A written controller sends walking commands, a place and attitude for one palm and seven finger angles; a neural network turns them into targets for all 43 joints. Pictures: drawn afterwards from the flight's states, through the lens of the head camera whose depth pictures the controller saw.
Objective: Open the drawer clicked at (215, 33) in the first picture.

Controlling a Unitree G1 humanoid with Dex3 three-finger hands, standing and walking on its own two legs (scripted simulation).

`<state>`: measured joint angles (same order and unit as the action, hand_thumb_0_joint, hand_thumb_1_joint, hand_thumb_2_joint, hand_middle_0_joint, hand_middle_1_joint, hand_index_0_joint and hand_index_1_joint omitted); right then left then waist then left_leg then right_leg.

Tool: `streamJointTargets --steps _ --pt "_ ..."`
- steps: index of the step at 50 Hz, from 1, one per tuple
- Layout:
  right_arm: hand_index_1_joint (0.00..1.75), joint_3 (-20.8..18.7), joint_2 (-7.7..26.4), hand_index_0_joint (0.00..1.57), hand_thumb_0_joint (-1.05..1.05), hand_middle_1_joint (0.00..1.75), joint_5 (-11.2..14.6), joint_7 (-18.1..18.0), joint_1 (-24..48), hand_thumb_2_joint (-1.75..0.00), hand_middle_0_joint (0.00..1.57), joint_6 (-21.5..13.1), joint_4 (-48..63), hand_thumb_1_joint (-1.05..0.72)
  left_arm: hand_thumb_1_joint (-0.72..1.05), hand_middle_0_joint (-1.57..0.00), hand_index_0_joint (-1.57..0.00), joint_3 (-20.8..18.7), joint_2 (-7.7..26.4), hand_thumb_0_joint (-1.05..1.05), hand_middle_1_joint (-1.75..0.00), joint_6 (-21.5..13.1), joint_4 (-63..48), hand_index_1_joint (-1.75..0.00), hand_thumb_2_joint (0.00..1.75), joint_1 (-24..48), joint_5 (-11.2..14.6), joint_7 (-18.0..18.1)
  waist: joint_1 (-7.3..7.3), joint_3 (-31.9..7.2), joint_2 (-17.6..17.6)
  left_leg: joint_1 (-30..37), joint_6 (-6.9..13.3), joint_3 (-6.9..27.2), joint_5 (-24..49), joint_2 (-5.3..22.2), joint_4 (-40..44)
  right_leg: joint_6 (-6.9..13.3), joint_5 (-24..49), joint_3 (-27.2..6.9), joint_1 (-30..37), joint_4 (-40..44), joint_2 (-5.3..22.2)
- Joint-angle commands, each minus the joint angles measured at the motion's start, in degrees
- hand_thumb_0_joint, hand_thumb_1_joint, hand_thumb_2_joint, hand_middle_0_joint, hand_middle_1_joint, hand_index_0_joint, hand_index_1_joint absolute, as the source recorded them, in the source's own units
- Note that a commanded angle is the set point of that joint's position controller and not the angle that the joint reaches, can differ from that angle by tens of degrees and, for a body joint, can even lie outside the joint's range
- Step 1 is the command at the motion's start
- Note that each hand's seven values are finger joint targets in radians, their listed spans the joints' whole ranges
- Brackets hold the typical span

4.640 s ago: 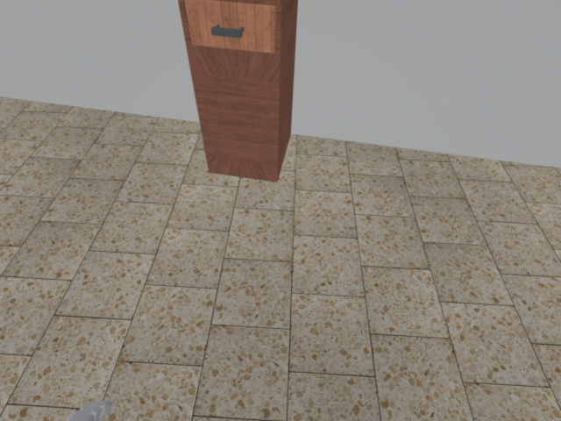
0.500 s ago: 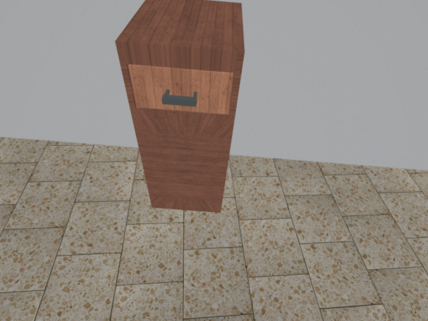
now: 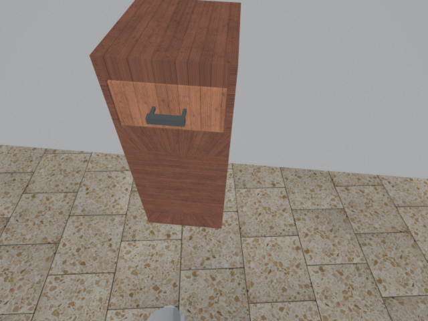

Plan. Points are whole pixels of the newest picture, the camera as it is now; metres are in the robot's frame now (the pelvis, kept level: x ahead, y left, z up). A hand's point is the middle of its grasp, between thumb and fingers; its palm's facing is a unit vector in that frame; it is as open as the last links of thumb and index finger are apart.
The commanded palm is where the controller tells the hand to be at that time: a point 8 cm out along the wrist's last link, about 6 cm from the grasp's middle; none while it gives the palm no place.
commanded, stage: take the last steps up to it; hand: left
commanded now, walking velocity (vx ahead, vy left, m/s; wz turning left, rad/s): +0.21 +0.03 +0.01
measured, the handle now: (167, 115) +0.65 +0.18 -0.01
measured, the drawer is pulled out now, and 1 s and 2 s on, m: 0.00 0.00 0.00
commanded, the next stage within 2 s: come to a stop and stand still in 0.12 s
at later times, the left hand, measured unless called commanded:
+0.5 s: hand (124, 304) +0.18 +0.21 -0.18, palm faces +0.03 -0.98 -0.21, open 7.4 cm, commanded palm none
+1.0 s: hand out of the picture +0.12 +0.17 -0.15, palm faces +0.10 -0.95 -0.29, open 7.3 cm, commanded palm none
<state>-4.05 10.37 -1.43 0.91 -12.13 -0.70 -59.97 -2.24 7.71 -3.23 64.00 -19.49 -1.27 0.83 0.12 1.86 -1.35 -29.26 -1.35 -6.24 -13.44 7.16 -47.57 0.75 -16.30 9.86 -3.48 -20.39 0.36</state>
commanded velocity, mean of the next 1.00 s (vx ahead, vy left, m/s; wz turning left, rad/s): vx -0.04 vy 0.04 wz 0.00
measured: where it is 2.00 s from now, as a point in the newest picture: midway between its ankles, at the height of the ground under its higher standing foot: outside the picture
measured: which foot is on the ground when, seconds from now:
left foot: up 0.00-0.10, down 0.12-0.64, up 0.66-1.00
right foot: down 0.00-0.12, up 0.14-0.60, down 0.62-1.00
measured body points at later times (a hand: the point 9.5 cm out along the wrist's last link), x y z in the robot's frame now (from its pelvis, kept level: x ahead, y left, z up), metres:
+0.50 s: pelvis +0.12 +0.03 +0.00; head +0.14 +0.04 +0.45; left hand +0.18 +0.26 -0.16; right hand +0.13 -0.20 -0.15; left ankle +0.13 +0.12 -0.74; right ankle +0.13 -0.10 -0.70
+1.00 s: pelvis +0.08 -0.02 +0.00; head +0.11 -0.06 +0.45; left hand +0.12 +0.22 -0.13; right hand +0.13 -0.28 -0.16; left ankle +0.03 +0.15 -0.68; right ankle +0.13 -0.11 -0.74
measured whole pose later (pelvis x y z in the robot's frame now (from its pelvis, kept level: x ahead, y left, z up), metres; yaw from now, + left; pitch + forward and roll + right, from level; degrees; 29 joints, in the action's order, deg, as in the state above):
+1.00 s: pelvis +0.08 -0.02 +0.00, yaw +1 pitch +0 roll +3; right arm -4.6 13.8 -1.4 0.1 -10.9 4.1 -59.4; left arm -3.0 8.7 0.8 57.1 -12.2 -1.5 1.8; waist -1.8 3.2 -1.6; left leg -19.5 -3.4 0.1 -22.4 2.4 -52.1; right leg 2.5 -10.1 6.2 -16.1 -26.1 4.4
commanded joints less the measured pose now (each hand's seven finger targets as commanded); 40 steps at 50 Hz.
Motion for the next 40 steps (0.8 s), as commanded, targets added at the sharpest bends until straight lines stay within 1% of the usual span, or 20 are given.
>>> streamJointTargets --steps 1,3,4,5,6,7,9,11,12,13,15,19,26,28,30,31,32,33,37,40 --pt "0.3 0.8 0.5 0.2 0.0 0.3 0.4 0.7 1.7 -0.9 0.2 -1.4 3.8 -0.9 0.9 -0.2 -0.2 -1.5 9.1 0.0 -0.3 -1.2 -1.1 -0.3 0.9 -3.3 -0.3 0.3 -1.18 4.7 7.9 2.8 0.9 -0.5 0.5 -1.1 8.5 7.1 15.9 -9.7 -3.5 7.0 16.2" --pt "0.3 0.6 1.6 0.2 0.0 0.3 0.3 0.4 -1.2 -0.9 0.2 -1.8 3.2 -0.9 0.9 -0.2 -0.2 -1.7 9.1 0.0 -0.3 -0.7 -0.8 -0.3 0.9 -3.0 -0.3 0.4 0.55 3.3 5.5 10.7 1.7 -0.9 1.9 -2.1 13.5 6.1 15.6 -9.0 -5.3 2.4 15.6" --pt "0.3 0.4 2.7 0.2 0.0 0.3 0.0 0.1 -5.5 -0.9 0.2 -2.1 1.7 -0.9 0.9 -0.2 -0.2 -1.6 8.7 0.0 -0.3 -0.5 -0.9 -0.3 0.9 -2.6 -0.1 0.2 2.64 1.7 3.0 18.3 2.0 -2.0 3.9 -3.7 17.1 5.0 17.2 -6.5 -8.0 -4.4 13.0" --pt "0.3 -0.3 6.5 0.2 0.0 0.3 -0.5 -0.5 -12.2 -0.9 0.2 -2.7 0.0 -0.9 0.9 -0.2 -0.2 -1.3 7.2 0.0 -0.3 -0.3 -1.2 -0.3 0.9 -3.4 0.2 0.1 4.9 -3.2 -5.0 28.7 3.7 4.0 7.8 0.7 20.9 2.7 13.7 -3.7 -12.5 -17.2 8.7" --pt "0.3 -1.5 12.4 0.2 0.0 0.3 -0.8 -1.3 -17.3 -0.9 0.2 -2.8 -0.9 -0.9 0.9 -0.2 -0.2 -0.8 3.9 0.0 -0.3 -0.2 -2.3 -0.3 0.9 -5.5 0.9 -0.4 5.47 -8.5 -18.9 37.8 9.2 21.3 14.8 14.3 25.9 -0.2 -9.0 1.2 -23.2 -33.5 1.2" --pt "0.3 -1.2 13.0 0.2 0.0 0.3 0.0 -1.8 -18.3 -0.9 0.2 -2.0 -1.2 -0.9 0.9 -0.2 -0.2 -0.7 4.7 0.0 -0.3 -0.2 -3.7 -0.3 0.9 -3.5 0.5 -0.2 5.53 -8.9 -16.6 36.4 12.6 26.1 14.3 18.1 30.3 0.5 -19.3 -4.4 -26.6 -44.0 0.4" --pt "0.3 -0.1 8.3 0.2 0.0 0.3 0.3 -2.3 -10.0 -0.9 0.2 -2.2 0.7 -0.9 0.9 -0.2 -0.2 -0.9 4.6 0.0 -0.3 0.5 -3.1 -0.3 0.9 0.3 0.2 -0.3 3.46 -0.7 -8.9 24.2 11.5 20.1 8.9 15.3 33.5 0.7 -11.6 -7.6 -28.5 -49.9 5.3" --pt "0.3 1.3 4.7 0.2 0.0 0.3 0.3 -2.5 -6.0 -0.9 0.2 -3.0 1.6 -0.9 0.9 -0.2 -0.2 -0.9 3.1 0.0 -0.3 0.9 -2.2 -0.3 0.9 -0.2 -0.1 -0.7 0.87 1.8 -3.4 18.5 9.7 12.5 16.2 11.6 34.4 -0.4 -5.1 -8.6 -25.4 -47.3 6.8" --pt "0.3 1.7 3.7 0.2 0.0 0.3 0.4 -2.7 -4.9 -0.9 0.2 -3.2 1.5 -0.9 0.9 -0.2 -0.2 -0.6 2.0 0.0 -0.3 1.5 -1.4 -0.3 0.9 -1.8 0.1 -0.4 -0.33 0.8 -2.0 17.9 8.9 9.5 25.4 10.4 33.9 -1.2 -3.3 -9.0 -23.1 -44.8 6.7" --pt "0.3 2.1 2.8 0.2 0.0 0.3 0.7 -3.1 -3.7 -0.9 0.2 -3.5 1.2 -0.9 0.9 -0.2 -0.2 -0.4 1.5 0.0 -0.3 1.9 -0.7 -0.3 0.9 -3.0 0.5 0.0 -1.48 -0.9 -1.0 17.5 8.3 6.5 35.8 9.8 32.6 -2.1 -1.9 -9.8 -19.7 -40.6 7.0" --pt "0.3 1.9 3.1 0.2 0.0 0.3 0.6 -3.6 -2.8 -0.9 0.2 -3.1 1.5 -0.9 0.9 -0.2 -0.2 -0.3 1.0 0.0 -0.3 3.4 -0.6 -0.3 0.9 -4.7 0.6 0.8 -1.99 -3.6 -0.5 18.8 8.7 4.7 44.2 10.2 31.0 -3.0 -1.7 -9.4 -16.5 -35.0 5.9" --pt "0.3 1.0 6.0 0.2 0.0 0.3 0.6 -4.1 -3.7 -0.9 0.2 -1.1 0.6 -0.9 0.9 -0.2 -0.2 -1.0 3.7 0.0 -0.3 5.3 -3.2 -0.3 0.9 -0.7 0.2 1.2 -0.69 -3.5 -3.6 22.2 10.2 5.7 46.7 11.9 28.6 -3.0 -3.0 -8.4 -18.3 -30.9 4.3" --pt "0.3 -0.8 7.6 0.2 0.0 0.3 -0.2 -3.8 -3.6 -0.9 0.2 1.1 0.5 -0.9 0.9 -0.2 -0.2 -1.5 4.7 0.0 -0.3 5.7 -8.0 -0.3 0.9 6.2 0.3 1.2 0.64 -0.5 -9.7 21.5 10.5 7.5 39.1 11.9 26.1 -1.7 -7.4 -7.5 -17.4 -23.6 3.1" --pt "0.3 -1.0 7.5 0.2 0.0 0.3 -0.1 -3.3 -3.1 -0.9 0.2 1.4 0.6 -0.9 0.9 -0.2 -0.2 -1.7 5.1 0.0 -0.3 5.1 -8.1 -0.3 0.9 5.0 0.4 1.3 -0.3 -1.4 -8.7 20.5 9.0 7.0 34.3 10.4 24.1 -1.5 -2.3 -6.5 -13.3 -16.5 2.6" --pt "0.3 -1.1 6.4 0.2 0.0 0.3 0.4 -2.7 -3.6 -0.9 0.2 1.7 0.8 -0.9 0.9 -0.2 -0.2 -1.9 6.5 0.0 -0.3 4.0 -7.4 -0.3 0.9 2.7 0.2 1.4 -1.52 -3.4 -3.9 18.0 4.7 4.0 21.0 5.6 18.7 -1.8 11.8 -6.7 -6.1 -3.8 4.0" --pt "0.3 -0.7 3.3 0.2 0.0 0.3 0.9 -2.3 -5.6 -0.9 0.2 1.7 1.1 -0.9 0.9 -0.2 -0.2 -2.2 10.4 0.0 -0.3 3.2 -7.6 -0.3 0.9 2.6 -0.4 1.8 -0.81 -5.7 7.7 12.6 1.2 0.0 4.4 0.3 10.9 0.5 28.4 -16.2 -1.2 -1.1 13.0" --pt "0.3 -0.3 1.4 0.2 0.0 0.3 1.1 -2.2 -4.5 -0.9 0.2 2.1 2.8 -0.9 0.9 -0.2 -0.2 -2.8 14.1 0.0 -0.3 2.9 -8.0 -0.3 0.9 2.2 -0.3 1.9 -1.47 -5.3 16.1 6.9 -0.5 -0.4 -19.5 -5.5 2.8 6.8 46.3 -24.5 -1.5 -1.0 22.8" --pt "0.3 -0.8 2.7 0.2 0.0 0.3 1.0 -2.5 -4.5 -0.9 0.2 3.0 3.2 -0.9 0.9 -0.2 -0.2 -2.5 14.1 0.0 -0.3 3.1 -8.6 -0.3 0.9 2.1 -0.1 1.8 -1.78 -6.4 11.4 8.3 -0.3 4.5 -22.5 -5.4 -4.3 10.6 49.1 -22.4 -4.4 -0.8 25.3" --pt "0.3 -1.0 3.5 0.2 0.0 0.3 0.6 -2.1 -3.7 -0.9 0.2 4.2 1.6 -0.9 0.9 -0.2 -0.2 -2.5 11.2 0.0 -0.3 3.1 -9.6 -0.3 0.9 7.8 0.2 2.2 -0.32 -3.3 9.7 1.8 -1.5 8.3 -13.0 -5.3 -18.7 9.0 40.5 -17.1 -4.5 -1.4 18.8" --pt "0.3 -1.1 4.4 0.2 0.0 0.3 0.4 -1.4 -2.7 -0.9 0.2 4.5 2.1 -0.9 0.9 -0.2 -0.2 -3.0 11.6 0.0 -0.3 2.9 -9.9 -0.3 0.9 6.9 0.3 2.3 -1.23 -2.9 8.7 0.6 -2.5 8.4 -8.1 -4.9 -18.9 7.9 29.0 -17.0 -4.9 1.2 18.6"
